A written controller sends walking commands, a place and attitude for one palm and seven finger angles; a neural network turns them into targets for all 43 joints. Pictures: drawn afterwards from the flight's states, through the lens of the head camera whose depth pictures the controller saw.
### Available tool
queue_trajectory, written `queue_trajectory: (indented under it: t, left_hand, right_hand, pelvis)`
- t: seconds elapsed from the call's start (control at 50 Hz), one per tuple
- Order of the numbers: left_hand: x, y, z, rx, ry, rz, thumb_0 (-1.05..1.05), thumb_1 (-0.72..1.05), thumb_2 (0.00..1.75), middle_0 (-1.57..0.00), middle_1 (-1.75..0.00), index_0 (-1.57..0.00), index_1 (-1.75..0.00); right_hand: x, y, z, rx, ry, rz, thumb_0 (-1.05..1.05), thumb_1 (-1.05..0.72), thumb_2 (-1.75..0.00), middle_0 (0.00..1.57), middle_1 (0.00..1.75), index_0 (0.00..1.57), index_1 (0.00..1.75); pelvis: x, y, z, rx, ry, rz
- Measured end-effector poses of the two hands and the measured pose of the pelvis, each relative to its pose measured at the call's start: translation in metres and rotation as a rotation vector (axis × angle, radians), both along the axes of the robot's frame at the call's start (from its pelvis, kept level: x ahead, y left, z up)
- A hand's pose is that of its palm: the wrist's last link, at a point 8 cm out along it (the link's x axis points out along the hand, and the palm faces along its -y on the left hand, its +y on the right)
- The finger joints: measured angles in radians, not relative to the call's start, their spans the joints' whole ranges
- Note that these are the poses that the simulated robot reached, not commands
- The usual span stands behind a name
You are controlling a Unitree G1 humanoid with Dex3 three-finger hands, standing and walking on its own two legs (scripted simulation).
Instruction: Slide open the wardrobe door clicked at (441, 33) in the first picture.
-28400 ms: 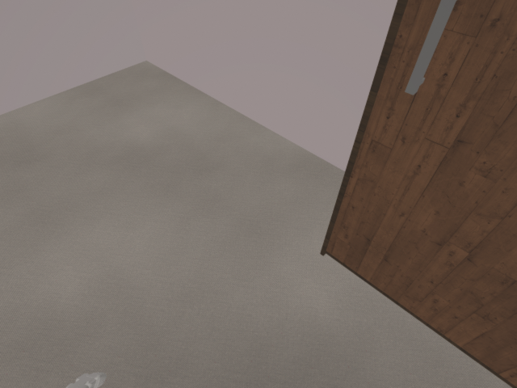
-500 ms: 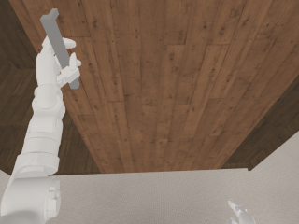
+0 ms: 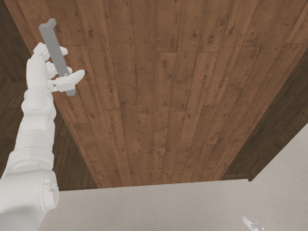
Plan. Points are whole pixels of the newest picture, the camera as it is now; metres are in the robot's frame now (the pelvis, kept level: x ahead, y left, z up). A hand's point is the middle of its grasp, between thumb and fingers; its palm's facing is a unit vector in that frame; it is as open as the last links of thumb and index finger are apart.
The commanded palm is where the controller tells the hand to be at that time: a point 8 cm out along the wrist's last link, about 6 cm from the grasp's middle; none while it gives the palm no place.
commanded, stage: loosen the grip on the handle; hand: left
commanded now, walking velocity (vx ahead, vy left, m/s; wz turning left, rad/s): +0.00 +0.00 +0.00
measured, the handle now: (62, 60) +0.49 +0.25 +0.21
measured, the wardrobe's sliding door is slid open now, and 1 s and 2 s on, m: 0.55 0.55 0.55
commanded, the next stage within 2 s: slip the hand off the handle in 0.34 s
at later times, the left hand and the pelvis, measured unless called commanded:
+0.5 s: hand (70, 78) +0.45 +0.23 +0.18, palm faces +0.26 -0.96 -0.12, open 14.4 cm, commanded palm +0.41 +0.29 +0.18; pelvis +0.03 +0.00 +0.00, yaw -1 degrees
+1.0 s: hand (36, 81) +0.43 +0.31 +0.18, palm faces +0.30 -0.95 -0.12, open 14.7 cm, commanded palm +0.40 +0.35 +0.18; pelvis +0.03 +0.02 +0.00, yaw +0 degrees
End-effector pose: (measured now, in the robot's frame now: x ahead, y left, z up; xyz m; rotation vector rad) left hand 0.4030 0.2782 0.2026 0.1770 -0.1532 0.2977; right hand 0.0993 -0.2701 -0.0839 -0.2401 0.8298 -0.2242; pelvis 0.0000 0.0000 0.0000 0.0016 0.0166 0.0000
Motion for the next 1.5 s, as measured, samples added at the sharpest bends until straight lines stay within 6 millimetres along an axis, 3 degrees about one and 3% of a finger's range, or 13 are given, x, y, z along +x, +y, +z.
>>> queue_trajectory:
  t: [0.16,0.32,0.58,0.68,0.84,1.0,1.12,1.28,1.5]
  left_hand:
    - [0.009,-0.004,-0.012,0.016,-0.004,-0.038,0.00,-0.32,0.32,-0.41,-1.35,-0.33,-1.32]
    - [0.014,-0.001,-0.017,0.009,-0.025,-0.041,-0.01,-0.51,0.23,-0.44,-1.33,-0.31,-1.23]
    - [0.012,0.003,-0.018,-0.013,-0.021,-0.049,-0.01,-0.56,0.21,-0.44,-1.27,-0.30,-1.18]
    - [0.007,0.023,-0.020,-0.036,-0.001,0.002,-0.01,-0.56,0.20,-0.42,-1.24,-0.30,-1.18]
    - [-0.014,0.070,-0.019,0.000,0.013,0.073,-0.01,-0.56,0.20,-0.30,-1.18,-0.27,-1.16]
    - [-0.005,0.078,-0.019,-0.030,0.002,-0.007,-0.01,-0.56,0.20,-0.26,-1.16,-0.26,-1.15]
    - [-0.004,0.083,-0.018,-0.011,-0.006,-0.012,-0.01,-0.56,0.20,-0.31,-1.21,-0.25,-1.15]
    - [-0.031,0.073,-0.028,-0.031,-0.022,-0.038,-0.01,-0.55,0.20,-0.28,-1.17,-0.25,-1.15]
    - [-0.089,0.083,-0.024,-0.022,-0.043,0.039,-0.01,-0.56,0.20,-0.25,-1.16,-0.25,-1.15]
  right_hand:
    - [-0.024,-0.011,-0.006,-0.022,0.079,-0.033,0.01,-0.90,-0.90,0.21,0.30,0.20,0.30]
    - [-0.020,0.002,-0.016,0.007,0.122,-0.048,0.01,-0.90,-0.90,0.21,0.30,0.20,0.30]
    - [0.046,0.026,-0.010,0.040,0.016,0.008,0.01,-0.90,-0.90,0.21,0.30,0.20,0.30]
    - [0.059,0.027,-0.003,0.031,-0.022,0.003,0.01,-0.90,-0.90,0.21,0.30,0.20,0.30]
    - [0.053,0.023,-0.003,-0.009,0.021,0.016,0.01,-0.90,-0.90,0.21,0.30,0.20,0.30]
    - [0.031,0.025,-0.010,-0.036,0.089,-0.001,0.01,-0.90,-0.90,0.21,0.30,0.20,0.30]
    - [0.018,0.033,-0.012,-0.020,0.096,-0.018,0.01,-0.90,-0.90,0.21,0.30,0.20,0.30]
    - [0.025,0.047,-0.013,0.021,0.056,-0.014,0.01,-0.90,-0.90,0.21,0.30,0.20,0.30]
    - [0.079,0.064,0.006,0.024,-0.099,0.092,0.02,-0.90,-0.90,0.21,0.30,0.20,0.30]
  pelvis:
    - [-0.004,-0.007,-0.003,0.000,0.026,-0.011]
    - [0.014,-0.003,-0.001,-0.005,0.043,-0.021]
    - [0.033,0.003,0.000,-0.004,0.048,-0.019]
    - [0.036,0.004,0.000,-0.004,0.047,-0.026]
    - [0.035,0.008,-0.002,-0.015,0.046,-0.003]
    - [0.031,0.016,-0.003,-0.024,0.059,0.009]
    - [0.032,0.022,-0.004,-0.025,0.068,-0.004]
    - [0.035,0.030,-0.003,-0.023,0.047,-0.022]
    - [0.028,0.027,-0.002,-0.024,0.004,0.004]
